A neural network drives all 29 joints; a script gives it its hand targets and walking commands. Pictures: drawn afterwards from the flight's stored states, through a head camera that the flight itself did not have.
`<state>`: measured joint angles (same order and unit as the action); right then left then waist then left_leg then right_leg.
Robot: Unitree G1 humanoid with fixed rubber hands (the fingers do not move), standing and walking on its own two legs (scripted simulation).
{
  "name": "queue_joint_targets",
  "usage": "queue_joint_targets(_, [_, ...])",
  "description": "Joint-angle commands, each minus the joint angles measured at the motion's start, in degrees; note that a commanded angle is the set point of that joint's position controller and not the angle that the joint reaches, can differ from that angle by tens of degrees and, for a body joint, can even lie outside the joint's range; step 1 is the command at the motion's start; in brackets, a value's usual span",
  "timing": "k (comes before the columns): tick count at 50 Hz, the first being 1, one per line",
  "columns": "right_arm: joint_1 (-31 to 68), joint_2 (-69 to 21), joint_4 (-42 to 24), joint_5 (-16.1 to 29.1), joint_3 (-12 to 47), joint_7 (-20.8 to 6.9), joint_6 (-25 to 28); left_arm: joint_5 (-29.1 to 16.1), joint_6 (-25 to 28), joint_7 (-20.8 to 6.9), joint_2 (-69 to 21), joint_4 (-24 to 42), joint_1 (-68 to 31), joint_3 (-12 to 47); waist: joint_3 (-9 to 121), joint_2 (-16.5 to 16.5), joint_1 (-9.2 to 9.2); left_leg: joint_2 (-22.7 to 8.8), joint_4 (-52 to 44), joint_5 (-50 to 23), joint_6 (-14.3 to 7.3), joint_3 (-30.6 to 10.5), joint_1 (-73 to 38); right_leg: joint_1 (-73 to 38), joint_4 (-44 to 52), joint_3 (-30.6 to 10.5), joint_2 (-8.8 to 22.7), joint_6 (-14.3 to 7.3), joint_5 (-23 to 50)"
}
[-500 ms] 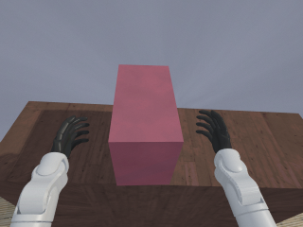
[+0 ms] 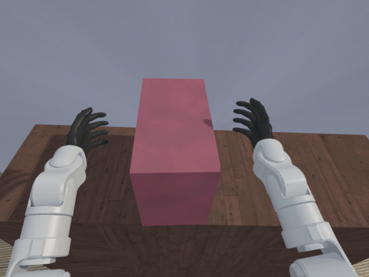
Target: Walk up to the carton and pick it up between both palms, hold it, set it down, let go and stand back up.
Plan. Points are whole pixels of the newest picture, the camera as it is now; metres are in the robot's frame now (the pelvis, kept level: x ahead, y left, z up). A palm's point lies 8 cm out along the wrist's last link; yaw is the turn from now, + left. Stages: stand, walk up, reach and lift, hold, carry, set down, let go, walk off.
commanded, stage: reach and lift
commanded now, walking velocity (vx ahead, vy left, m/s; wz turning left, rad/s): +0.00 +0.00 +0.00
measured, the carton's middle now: (174, 149) +0.44 +0.05 +0.01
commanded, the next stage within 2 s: none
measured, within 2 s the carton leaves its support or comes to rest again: neither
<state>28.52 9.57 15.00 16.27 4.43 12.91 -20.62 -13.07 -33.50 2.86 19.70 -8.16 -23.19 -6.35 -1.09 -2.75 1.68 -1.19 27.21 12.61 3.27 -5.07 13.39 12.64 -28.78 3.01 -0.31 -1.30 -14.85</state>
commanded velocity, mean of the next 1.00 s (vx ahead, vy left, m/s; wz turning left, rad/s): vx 0.00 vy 0.00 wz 0.00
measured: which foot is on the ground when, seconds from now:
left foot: down 0.00-1.00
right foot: down 0.00-1.00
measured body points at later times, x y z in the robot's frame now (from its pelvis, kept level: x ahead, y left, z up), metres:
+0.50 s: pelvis +0.01 +0.00 +0.00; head +0.00 +0.02 +0.45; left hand +0.42 +0.25 +0.15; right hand +0.44 -0.12 +0.19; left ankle +0.02 +0.16 -0.74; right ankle +0.01 -0.10 -0.74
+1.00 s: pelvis +0.01 +0.00 +0.00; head +0.03 +0.02 +0.45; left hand +0.40 +0.26 +0.05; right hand +0.44 -0.13 +0.09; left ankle +0.02 +0.16 -0.74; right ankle +0.01 -0.10 -0.74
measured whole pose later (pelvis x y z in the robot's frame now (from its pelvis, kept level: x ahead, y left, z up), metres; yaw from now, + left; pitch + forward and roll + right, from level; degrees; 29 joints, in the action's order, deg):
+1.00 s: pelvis +0.01 +0.00 +0.00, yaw +0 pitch +9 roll +0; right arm 45.9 7.4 62.5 17.0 2.4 7.6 4.0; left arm -14.8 15.1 1.0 17.9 -72.6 -41.6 -3.5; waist 8.6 -2.6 1.7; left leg -1.7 27.2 12.2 3.4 -5.1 24.5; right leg 23.2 -27.4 3.0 -0.9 -1.5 -13.7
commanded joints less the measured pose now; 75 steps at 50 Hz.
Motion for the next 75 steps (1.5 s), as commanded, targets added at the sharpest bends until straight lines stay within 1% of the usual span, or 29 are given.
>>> queue_joint_targets(1, [34.1, 8.4, -7.9, 4.3, -5.2, 1.2, 2.1, 0.5, 3.8, 0.4, 10.2, 6.3, -36.6, -6.6, 25.2, 9.0, 3.36, 1.5, -6.5, -16.5, -1.1, 7.3, -4.0, -13.1, 7.9, -3.4, -0.6, 3.5, 17.4])
queue_joint_targets(3, [32.3, 9.4, -0.9, 3.9, -7.0, 1.3, 1.3, 1.5, 3.0, 0.4, 7.2, 3.6, -36.0, -3.9, 23.7, 10.6, -0.24, 1.0, -6.4, -17.3, -0.1, 7.1, -7.1, -11.9, 8.7, -2.5, -1.3, 3.4, 17.2])
queue_joint_targets(4, [33.9, 7.9, -2.9, 5.0, -5.6, 1.2, 1.4, 0.3, 3.7, 0.6, 8.8, 4.5, -38.3, -3.7, 24.9, 11.1, 1.4, 1.2, -6.1, -17.5, -0.3, 7.2, -5.6, -12.9, 8.3, -2.6, -0.9, 3.2, 17.4])
queue_joint_targets(8, [37.9, 9.0, 2.8, 4.4, -6.6, 1.0, 1.4, 1.3, 4.6, 1.3, 9.2, 2.1, -42.4, -3.9, 28.9, 11.2, 0.89, 1.1, -4.7, -21.3, -0.2, 6.5, -7.6, -11.2, 8.4, -3.0, -1.7, 2.8, 19.6])
queue_joint_targets(11, [47.8, 9.0, 8.8, 2.0, -9.2, 0.6, 1.0, 0.3, 5.7, 1.5, 9.8, -9.2, -51.6, -3.3, 29.7, 9.4, 0.13, 1.6, -5.7, -13.9, -0.9, 6.4, -0.9, -9.6, 8.0, -2.5, -1.5, 3.2, 14.9])
queue_joint_targets(15, [46.5, 7.8, 9.8, 4.1, -8.0, 0.4, 2.2, -0.1, 9.3, 1.8, 9.6, -6.8, -50.5, -2.3, 36.6, 11.3, 1.12, 1.4, -4.0, -21.5, -0.4, 6.5, -4.6, -11.5, 7.3, -3.0, -1.4, 2.9, 22.3])
queue_joint_targets(17, [53.6, 8.0, 7.6, 4.0, -6.8, 0.6, 2.9, 0.1, 9.9, 2.1, 13.0, -9.8, -57.1, -4.5, 39.5, 9.7, 3.27, 2.0, -3.2, -22.8, -0.2, 7.1, -1.2, -11.9, 6.4, -3.4, -1.8, 3.5, 23.6])
queue_joint_targets(19, [50.4, 8.1, 15.6, 2.9, -8.4, 0.5, 2.8, 0.6, 10.8, 1.9, 11.0, -15.0, -53.7, -3.6, 36.5, 10.5, 0.59, 2.0, -3.2, -23.6, 0.2, 6.7, -1.6, -12.2, 6.5, -2.8, -1.8, 3.3, 24.4])
queue_joint_targets(24, [45.9, 4.0, 24.8, 2.7, -6.7, -0.1, 5.6, 1.7, 16.5, 0.2, 6.6, -26.7, -48.2, -2.4, 29.5, 10.0, 2.43, 1.8, -4.3, -20.7, -0.4, 6.5, -0.9, -12.0, 7.6, -3.0, -1.2, 3.2, 22.1])
queue_joint_targets(27, [43.0, 4.1, 32.7, 1.3, -7.8, -0.8, 8.3, 3.7, 20.7, -0.5, 3.7, -30.2, -46.5, -1.2, 30.1, 12.7, 0.44, 1.7, -2.9, -25.0, 1.0, 5.8, -5.1, -9.1, 8.3, -2.2, -2.0, 2.8, 21.5])
queue_joint_targets(28, [44.2, 4.4, 31.0, -0.9, -10.2, -0.7, 10.7, 2.3, 23.4, -0.8, 2.5, -29.5, -46.7, -0.6, 31.7, 11.4, -0.28, 1.9, -2.4, -25.4, 1.0, 6.1, -5.1, -6.5, 8.5, -1.6, -2.5, 2.5, 21.2])
queue_joint_targets(29, [44.5, 2.1, 30.7, 0.2, -6.7, -1.2, 12.0, 3.0, 25.9, -0.9, 4.3, -29.5, -47.6, -3.0, 32.2, 10.7, 2.28, 2.2, -1.5, -27.1, 0.6, 5.9, -3.3, -8.9, 7.8, -2.9, -1.9, 2.7, 21.7])
queue_joint_targets(30, [44.5, 1.8, 30.0, -0.3, -6.4, -1.3, 13.6, 2.3, 28.0, -1.2, 3.2, -29.8, -47.2, -1.3, 32.8, 10.4, 1.35, 2.4, -1.9, -25.9, 0.4, 6.1, -2.6, -10.2, 7.5, -2.7, -1.5, 2.7, 22.6])
queue_joint_targets(33, [48.6, -0.4, 27.0, 0.6, -4.2, -2.2, 18.3, 1.6, 34.8, -1.9, 4.7, -35.0, -49.1, -3.6, 38.2, 7.3, 5.08, 2.4, -0.2, -26.4, -0.4, 6.4, 3.7, -9.9, 4.8, -3.5, -0.7, 3.2, 24.7])
queue_joint_targets(38, [48.4, -0.8, 28.0, -0.4, -1.7, -4.9, 24.3, -0.5, 44.7, -2.5, 2.1, -42.8, -50.0, 1.0, 38.4, 8.8, 4.53, 1.8, 1.3, -24.5, -0.1, 5.9, 5.3, -3.7, 4.1, -2.7, -0.4, 2.4, 19.0])
queue_joint_targets(39, [49.4, -1.0, 28.1, -1.7, -2.9, -5.4, 25.4, -1.6, 47.1, -2.5, 2.1, -42.6, -54.1, 2.3, 41.5, 9.8, 2.82, 2.2, 1.7, -21.7, -0.2, 5.9, 5.6, -3.0, 3.6, -2.9, 0.3, 2.4, 17.7])
queue_joint_targets(40, [49.1, -1.0, 28.8, -2.0, -2.2, -5.8, 25.9, -2.3, 48.8, -2.6, 2.0, -46.8, -55.4, 3.2, 41.8, 7.1, 2.65, 1.9, 1.8, -18.8, -0.7, 5.2, 6.6, -1.2, 3.5, -3.2, 0.5, 2.3, 14.8])
queue_joint_targets(45, [46.8, 0.4, 39.4, -2.8, -3.1, -6.3, 28.5, -1.8, 52.1, -2.2, 1.5, -53.1, -55.1, 5.6, 39.8, 9.5, 0.72, 1.8, 2.2, -19.1, -0.1, 4.4, 8.6, 2.0, 2.7, -3.0, 0.7, 1.6, 14.9])
queue_joint_targets(50, [42.4, -0.9, 44.5, -4.2, -2.2, -5.7, 31.6, -0.5, 55.3, -2.8, 0.7, -54.7, -50.6, 2.8, 40.9, 5.4, -1.01, 2.1, 3.2, -22.6, -0.4, 4.5, 12.5, -2.1, 1.3, -3.4, 1.3, 2.9, 23.2])
queue_joint_targets(51, [41.7, -1.6, 45.6, -3.6, -1.4, -5.6, 32.4, 1.6, 56.0, -3.0, 2.0, -58.5, -47.7, 0.4, 40.4, 6.1, 1.36, 2.4, 3.3, -22.1, -0.7, 4.8, 14.2, -1.7, 0.2, -3.8, 1.6, 3.2, 24.3])
queue_joint_targets(52, [40.9, -1.7, 45.2, -4.1, -1.8, -5.4, 34.0, 2.2, 56.9, -3.1, 1.0, -55.8, -48.4, -0.1, 44.1, 5.3, -0.16, 2.1, 3.3, -25.2, -0.7, 4.6, 12.2, -3.8, 0.1, -3.7, 1.5, 3.6, 29.4])
queue_joint_targets(54, [41.4, -0.9, 40.9, -3.7, -2.3, -5.3, 36.8, 2.5, 58.4, -2.6, -0.1, -49.5, -48.0, -0.8, 49.9, 6.2, 1.52, 2.4, 3.9, -29.7, 0.3, 5.0, 11.8, -3.3, -1.3, -3.4, 1.0, 3.4, 31.9])
queue_joint_targets(56, [39.1, -1.8, 46.3, -3.8, -2.0, -5.4, 37.8, 4.6, 58.7, -2.8, -0.9, -51.7, -44.3, -2.2, 46.9, 7.1, 0.3, 2.7, 4.5, -31.9, 0.6, 5.3, 12.6, -3.7, -1.3, -3.5, 0.7, 3.6, 35.2])
queue_joint_targets(61, [39.0, -3.8, 38.2, -5.0, -0.2, -5.5, 41.1, 7.5, 58.5, -3.9, -4.1, -51.5, -39.4, -5.0, 49.0, 5.5, 2.44, 2.5, 3.9, -33.6, 0.2, 5.9, 13.0, -5.9, -1.7, -3.3, 0.8, 4.4, 40.5])
queue_joint_targets(64, [39.9, -9.2, 35.6, -9.4, -0.1, -6.5, 43.0, 11.6, 59.3, -4.8, -8.7, -47.6, -41.7, -6.9, 50.6, 5.7, 3.19, 2.4, 2.7, -33.1, -0.3, 6.1, 13.3, -8.0, -1.7, -3.1, 1.2, 4.8, 41.2])
queue_joint_targets(65, [40.3, -11.2, 36.7, -11.6, -3.7, -6.8, 43.3, 12.6, 59.5, -4.8, -11.9, -44.7, -45.3, -5.3, 51.3, 7.2, 0.23, 2.5, 2.8, -32.4, 0.4, 6.1, 11.2, -5.4, -0.7, -2.3, 0.7, 4.2, 38.9])
queue_joint_targets(69, [41.7, -32.4, 32.9, -19.7, 1.4, -9.8, 46.0, 19.5, 59.8, -8.3, -31.8, -44.6, -44.9, -3.2, 47.3, 5.6, 2.04, 2.6, 1.1, -34.2, -0.3, 6.9, 9.6, -9.1, 0.5, -1.9, 1.6, 4.6, 41.7])
queue_joint_targets(70, [42.1, -32.5, 34.2, -22.4, -1.3, -9.9, 46.1, 23.1, 58.9, -7.5, -30.2, -47.9, -44.8, -6.2, 45.2, 5.9, 3.73, 3.0, 0.1, -31.3, -0.2, 8.4, 10.4, -11.6, 1.3, -1.8, 1.5, 4.4, 39.6])
queue_joint_targets(75, [38.0, -32.8, 40.8, -36.7, -14.2, -6.8, 48.8, 31.4, 56.7, -4.6, -33.4, -47.5, -41.8, -9.9, 42.5, 4.7, 0.19, 1.6, -0.6, -31.6, 0.6, 10.1, 6.7, -14.0, 2.7, -0.3, 0.3, 4.2, 39.8])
